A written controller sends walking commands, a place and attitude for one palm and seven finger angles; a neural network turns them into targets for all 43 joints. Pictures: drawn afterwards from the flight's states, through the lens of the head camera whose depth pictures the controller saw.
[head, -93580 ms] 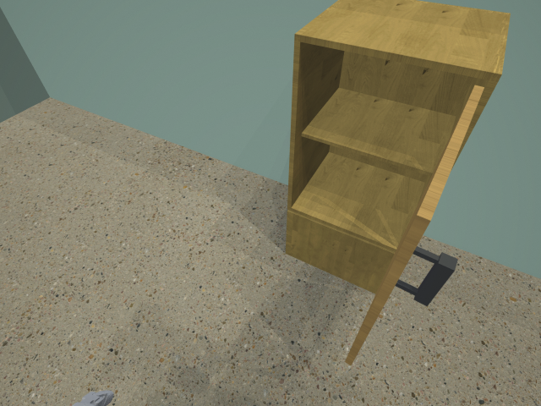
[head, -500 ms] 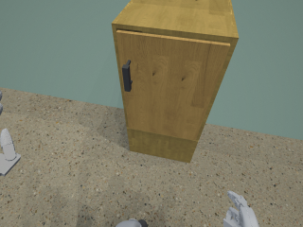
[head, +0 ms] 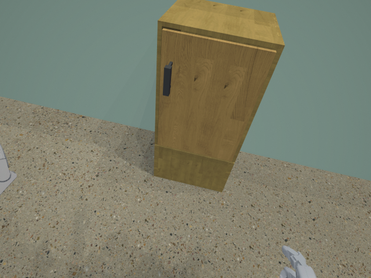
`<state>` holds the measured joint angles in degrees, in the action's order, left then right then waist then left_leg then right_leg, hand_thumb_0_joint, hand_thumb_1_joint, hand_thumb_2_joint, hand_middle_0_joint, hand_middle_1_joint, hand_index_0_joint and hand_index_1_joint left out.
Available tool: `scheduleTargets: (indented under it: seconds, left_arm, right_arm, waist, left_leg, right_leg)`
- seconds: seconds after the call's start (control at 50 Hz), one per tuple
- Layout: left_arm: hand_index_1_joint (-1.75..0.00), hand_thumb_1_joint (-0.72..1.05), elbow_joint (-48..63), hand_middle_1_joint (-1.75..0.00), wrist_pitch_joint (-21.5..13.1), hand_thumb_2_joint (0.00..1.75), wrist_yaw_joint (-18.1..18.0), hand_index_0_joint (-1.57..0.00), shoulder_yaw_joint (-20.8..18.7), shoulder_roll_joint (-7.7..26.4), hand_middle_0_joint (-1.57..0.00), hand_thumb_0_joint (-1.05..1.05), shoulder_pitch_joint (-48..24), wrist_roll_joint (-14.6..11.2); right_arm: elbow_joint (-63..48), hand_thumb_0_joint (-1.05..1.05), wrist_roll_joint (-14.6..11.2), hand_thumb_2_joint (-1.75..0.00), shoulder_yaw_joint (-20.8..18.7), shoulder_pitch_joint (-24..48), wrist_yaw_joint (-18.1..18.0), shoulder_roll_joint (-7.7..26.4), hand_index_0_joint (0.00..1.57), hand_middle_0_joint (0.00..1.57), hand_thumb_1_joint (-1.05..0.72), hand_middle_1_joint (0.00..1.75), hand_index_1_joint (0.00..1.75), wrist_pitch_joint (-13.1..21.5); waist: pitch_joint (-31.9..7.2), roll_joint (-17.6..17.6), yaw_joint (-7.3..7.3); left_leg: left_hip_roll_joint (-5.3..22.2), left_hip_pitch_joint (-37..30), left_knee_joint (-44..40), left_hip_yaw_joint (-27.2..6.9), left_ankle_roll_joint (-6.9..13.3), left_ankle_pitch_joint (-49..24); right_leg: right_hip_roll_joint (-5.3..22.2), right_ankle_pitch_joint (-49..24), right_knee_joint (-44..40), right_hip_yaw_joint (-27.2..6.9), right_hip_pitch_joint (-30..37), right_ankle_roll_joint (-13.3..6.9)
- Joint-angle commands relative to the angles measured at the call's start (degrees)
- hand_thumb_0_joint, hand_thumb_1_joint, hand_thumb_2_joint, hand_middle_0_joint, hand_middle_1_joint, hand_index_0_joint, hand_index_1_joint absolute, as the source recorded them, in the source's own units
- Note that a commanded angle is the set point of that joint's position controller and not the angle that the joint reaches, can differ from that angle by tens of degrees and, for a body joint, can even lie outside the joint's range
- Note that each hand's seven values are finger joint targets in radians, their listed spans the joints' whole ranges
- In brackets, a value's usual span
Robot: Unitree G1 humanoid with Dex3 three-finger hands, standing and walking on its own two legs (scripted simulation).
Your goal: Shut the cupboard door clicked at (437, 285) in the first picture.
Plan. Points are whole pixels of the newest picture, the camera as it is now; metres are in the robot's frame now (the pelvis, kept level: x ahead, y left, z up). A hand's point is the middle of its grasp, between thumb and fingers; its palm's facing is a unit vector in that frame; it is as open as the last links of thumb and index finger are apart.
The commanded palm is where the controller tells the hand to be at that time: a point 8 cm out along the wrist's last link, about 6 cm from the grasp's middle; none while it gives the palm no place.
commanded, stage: stop stepping back and stand still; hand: left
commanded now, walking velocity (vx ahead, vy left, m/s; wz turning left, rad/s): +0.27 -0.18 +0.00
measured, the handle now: (168, 78) +0.81 +0.16 +0.01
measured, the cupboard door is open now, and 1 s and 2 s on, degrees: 0 0 0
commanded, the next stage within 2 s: let the arm hang, fingers relaxed in 0.84 s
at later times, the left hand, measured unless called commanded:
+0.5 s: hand (1, 200) +0.15 +0.27 +0.20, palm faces +0.47 -0.76 -0.45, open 7.4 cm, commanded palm +0.10 +0.27 +0.21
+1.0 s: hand (23, 213) +0.16 +0.28 +0.13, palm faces +0.35 -0.77 -0.53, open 7.4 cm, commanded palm none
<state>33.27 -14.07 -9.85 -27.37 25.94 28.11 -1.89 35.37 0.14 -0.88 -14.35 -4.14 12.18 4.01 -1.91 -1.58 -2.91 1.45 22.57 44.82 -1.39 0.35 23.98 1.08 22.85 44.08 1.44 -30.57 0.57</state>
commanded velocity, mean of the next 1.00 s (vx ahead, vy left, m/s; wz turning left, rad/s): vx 0.11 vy -0.02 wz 0.00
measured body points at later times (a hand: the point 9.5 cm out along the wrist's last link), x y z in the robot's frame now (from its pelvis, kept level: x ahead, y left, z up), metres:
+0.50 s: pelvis -0.07 -0.01 +0.02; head -0.11 +0.00 +0.47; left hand +0.11 +0.31 +0.23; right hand +0.02 -0.28 -0.08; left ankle +0.04 +0.09 -0.67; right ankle -0.20 -0.09 -0.71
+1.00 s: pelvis -0.05 +0.01 +0.02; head -0.06 -0.03 +0.47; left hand +0.14 +0.32 +0.16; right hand +0.07 -0.24 -0.10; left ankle -0.03 +0.13 -0.70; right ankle -0.13 -0.10 -0.69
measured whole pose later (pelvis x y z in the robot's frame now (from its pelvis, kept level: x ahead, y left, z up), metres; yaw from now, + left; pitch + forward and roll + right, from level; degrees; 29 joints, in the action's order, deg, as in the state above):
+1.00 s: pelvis -0.05 +0.01 +0.02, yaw -3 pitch +1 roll +1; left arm 8.6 -7.5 -6.2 -20.1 21.1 26.7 -0.6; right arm 40.7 -0.2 -0.7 -13.8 0.0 14.9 5.0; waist -2.2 4.7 -1.3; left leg 0.6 21.2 38.2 1.4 0.5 8.0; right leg 1.1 21.5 39.6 2.4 -13.3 -0.1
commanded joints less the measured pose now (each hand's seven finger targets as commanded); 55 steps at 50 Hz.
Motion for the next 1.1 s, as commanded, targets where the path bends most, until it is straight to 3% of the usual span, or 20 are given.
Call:
scheduleTargets:
  seconds: [0.0,0.12,0.2,0.24,0.3,0.34,0.36,0.5,0.58,0.6,0.68,0.74,0.78,0.8,0.9,0.92,0.96,1.0,1.04,1.08]
  left_arm:
    - [-0.30,0.90,-2.9,-0.30,-1.7,0.90,-1.6,-0.20,-3.7,10.3,-0.20,0.00,-21.1,1.1]
    - [-0.30,0.90,20.3,-0.30,0.7,0.90,0.0,-0.20,0.2,8.1,-0.20,0.00,-3.6,0.3]
    - [-0.30,0.90,19.1,-0.30,0.8,0.90,-1.3,-0.20,-5.8,13.6,-0.20,0.00,5.8,-0.7]
    - [-0.30,0.90,14.5,-0.30,1.6,0.90,-1.2,-0.20,-6.7,12.9,-0.20,0.00,6.4,-1.4]
    - [-0.30,0.90,7.7,-0.30,1.6,0.90,-1.7,-0.20,-11.2,16.0,-0.20,0.00,1.1,-2.1]
    - [-0.30,0.90,0.8,-0.30,-0.6,0.90,-2.2,-0.20,-13.9,18.5,-0.20,0.00,-0.6,-2.3]
    - [-0.30,0.90,-6.5,-0.30,0.6,0.90,-1.1,-0.20,-7.6,10.1,-0.20,0.00,1.6,-1.9]
    - [-0.30,0.90,0.8,-0.30,-0.2,0.90,0.0,-0.20,3.4,6.0,-0.20,0.00,-12.5,-0.8]
    - [-0.30,0.90,14.9,-0.30,-3.1,0.90,-0.9,-0.20,-2.9,11.7,-0.20,0.00,-15.8,-0.7]
    - [-0.30,0.90,16.6,-0.30,-4.1,0.90,-0.8,-0.20,-7.6,17.6,-0.20,0.00,-14.4,-0.5]
    - [-0.30,0.90,17.0,-0.30,-3.9,0.90,-0.9,-0.20,-13.1,15.8,-0.20,0.00,-1.2,-2.1]
    - [-0.30,0.90,9.9,-0.30,-2.8,0.90,0.2,-0.20,-12.2,11.2,-0.20,0.00,7.9,-2.8]
    - [-0.30,0.90,3.6,-0.30,-0.9,0.90,0.5,-0.20,-9.4,8.5,-0.20,0.00,8.1,-3.4]
    - [-0.30,0.90,0.0,-0.30,0.0,0.90,0.4,-0.20,-7.9,6.1,-0.20,0.00,8.8,-3.6]
    - [-0.30,0.90,-9.7,-0.30,1.8,0.90,-0.5,-0.20,-0.4,4.7,-0.20,0.00,-3.9,-1.5]
    - [-0.30,0.90,-39.0,-0.30,9.7,0.90,7.9,-0.20,19.4,-5.0,-0.20,0.00,-2.0,4.9]
    - [-0.30,0.90,-38.5,-0.30,14.2,0.90,9.0,-0.20,22.5,-8.5,-0.20,0.00,-1.5,2.9]
    - [-0.30,0.90,-44.2,-0.30,14.8,0.90,8.4,-0.20,23.0,-10.5,-0.20,0.00,-5.3,3.2]
    - [-0.30,0.90,-50.2,-0.30,14.9,0.90,8.8,-0.20,23.2,-9.2,-0.20,0.00,-8.8,2.8]
    - [-0.30,0.90,-58.4,-0.30,14.2,0.90,8.9,-0.20,22.6,-4.4,-0.20,0.00,-6.2,3.4]
  right_arm:
    - [-5.5,0.00,-0.4,-0.90,-3.2,2.2,-1.5,7.7,0.20,0.20,-0.90,0.30,0.30,7.1]
    - [-8.2,0.00,0.4,-0.90,-1.3,8.9,2.4,5.6,0.20,0.20,-0.90,0.30,0.30,7.0]
    - [-7.1,0.00,1.7,-0.90,-0.8,5.5,0.9,5.6,0.20,0.20,-0.90,0.30,0.30,5.2]
    - [-6.4,0.00,1.6,-0.90,-0.6,4.8,0.4,4.9,0.20,0.20,-0.90,0.30,0.30,3.3]
    - [-6.0,0.00,0.7,-0.90,-1.2,4.4,0.1,5.0,0.20,0.20,-0.90,0.30,0.30,0.4]
    - [-8.2,0.00,-0.5,-0.90,-0.9,5.3,1.0,5.4,0.20,0.20,-0.90,0.30,0.30,2.3]
    - [-5.1,0.00,-1.7,-0.90,-2.9,2.7,0.5,6.1,0.20,0.20,-0.90,0.30,0.30,1.4]
    - [-4.5,0.00,-0.5,-0.90,-1.9,7.8,-1.1,6.8,0.20,0.20,-0.90,0.30,0.30,3.9]
    - [-6.4,0.00,-0.1,-0.90,-2.6,6.6,-0.6,9.0,0.20,0.20,-0.90,0.30,0.30,6.9]
    - [-5.6,0.00,0.5,-0.90,-1.9,6.7,-0.7,7.7,0.20,0.20,-0.90,0.30,0.30,7.6]
    - [-6.3,0.00,0.7,-0.90,-1.7,7.4,0.6,5.7,0.20,0.20,-0.90,0.30,0.30,7.7]
    - [-8.2,0.00,-0.1,-0.90,-2.4,5.8,1.7,5.0,0.20,0.20,-0.90,0.30,0.30,5.4]
    - [-7.6,0.00,-0.5,-0.90,-3.0,5.0,1.9,5.4,0.20,0.20,-0.90,0.30,0.30,3.0]
    - [-7.1,0.00,-0.9,-0.90,-3.0,4.9,2.0,5.8,0.20,0.20,-0.90,0.30,0.30,2.5]
    - [-5.0,0.00,-1.3,-0.90,-0.8,6.6,-0.1,5.6,0.20,0.20,-0.90,0.30,0.30,3.4]
    - [3.8,0.00,0.3,-0.90,-2.0,5.4,5.8,9.5,0.20,0.20,-0.90,0.30,0.30,5.4]
    - [1.2,0.00,0.0,-0.90,-2.4,-0.5,4.3,10.5,0.20,0.20,-0.90,0.30,0.30,1.6]
    - [2.9,0.00,1.5,-0.90,-1.8,2.6,4.1,11.7,0.20,0.20,-0.90,0.30,0.30,-0.7]
    - [1.9,0.00,2.0,-0.90,-0.7,4.8,3.3,11.4,0.20,0.20,-0.90,0.30,0.30,-1.5]
    - [2.7,0.00,1.1,-0.90,-0.6,7.0,3.1,9.6,0.20,0.20,-0.90,0.30,0.30,-2.3]
  waist:
    - [6.9,14.0,3.97]
    - [-1.9,18.3,2.96]
    - [-6.6,22.0,3.74]
    - [-7.2,14.8,3.81]
    - [-1.5,-5.4,3.39]
    - [-0.2,-10.4,3.86]
    - [-1.0,-13.9,4.45]
    - [5.6,-3.6,4.63]
    - [0.6,17.0,4.37]
    - [-1.2,18.0,3.28]
    - [-2.7,19.9,1.33]
    - [-4.1,11.6,2.90]
    - [1.2,-6.8,3.47]
    - [3.4,-8.5,3.01]
    - [0.6,-6.7,4.27]
    - [-0.6,-0.9,6.79]
    - [-6.1,2.7,7.08]
    - [-2.8,-0.4,4.11]
    - [-0.4,-2.4,2.86]
    - [-4.9,-10.2,0.52]
  left_leg:
    - [18.3,13.7,-36.0,-22.6,8.4,24.1]
    - [9.9,-2.1,-38.3,-14.9,-0.7,20.3]
    - [6.8,-6.8,-33.3,-6.2,-0.4,9.4]
    - [4.1,0.7,-24.3,-1.9,-1.2,2.1]
    - [0.7,21.5,10.0,2.0,-1.0,-0.3]
    - [2.9,26.6,15.0,3.0,-1.7,-0.8]
    - [1.9,26.0,15.4,2.5,-1.1,-4.3]
    - [-2.1,-9.3,-7.6,10.6,1.6,-13.2]
    - [15.4,-16.9,-26.2,-24.2,11.4,-11.2]
    - [16.7,-12.5,-31.5,-26.1,10.4,1.4]
    - [11.4,3.7,-35.1,-9.3,3.3,12.3]
    - [3.0,3.9,-20.4,3.1,-1.6,7.7]
    - [-0.2,3.7,5.2,2.9,-2.8,-1.8]
    - [0.1,6.2,10.6,1.1,-2.3,-2.7]
    - [-0.4,-1.4,-11.4,5.0,-0.1,-10.3]
    - [0.2,-2.7,-8.0,2.6,0.2,-35.1]
    - [8.8,-17.8,-8.7,-5.1,5.5,-62.0]
    - [15.7,-15.7,-13.2,-12.0,10.6,-64.9]
    - [14.2,-7.2,-17.4,-12.9,10.2,-51.9]
    - [3.3,-3.5,-9.1,-2.8,2.9,-33.3]
  right_leg:
    - [-3.4,0.1,22.9,-5.0,4.0,1.9]
    - [-6.4,1.7,9.1,2.5,7.0,0.1]
    - [-8.5,5.5,-18.2,9.4,22.5,-2.6]
    - [-4.2,1.2,-25.6,5.9,32.5,-5.2]
    - [20.1,-7.2,-33.1,-22.2,33.1,-15.0]
    - [21.0,-35.1,-25.2,-19.1,36.8,-15.5]
    - [16.1,-36.1,-22.8,-12.9,37.1,-11.6]
    - [9.0,-23.3,-16.6,-0.1,12.3,-4.9]
    - [-2.3,5.1,8.9,-1.1,4.9,0.5]
    - [-1.7,9.6,12.5,-4.0,7.8,-0.8]
    - [-2.7,7.6,-3.9,1.3,24.7,-2.6]
    - [-0.3,6.4,-20.9,-2.4,26.0,-4.3]
    - [14.7,18.4,-35.2,-27.8,10.8,-11.2]
    - [16.3,11.9,-35.7,-28.7,10.2,-13.1]
    - [8.6,-37.0,-18.5,-6.8,23.3,-4.8]
    - [8.6,-57.8,-1.4,1.2,17.9,-2.2]
    - [2.9,-27.3,6.7,1.0,8.3,1.2]
    - [-0.1,9.2,5.3,-1.0,3.8,1.6]
    - [0.4,5.1,-3.5,-1.7,12.8,0.7]
    - [4.7,-28.5,-16.0,-7.1,25.1,-1.0]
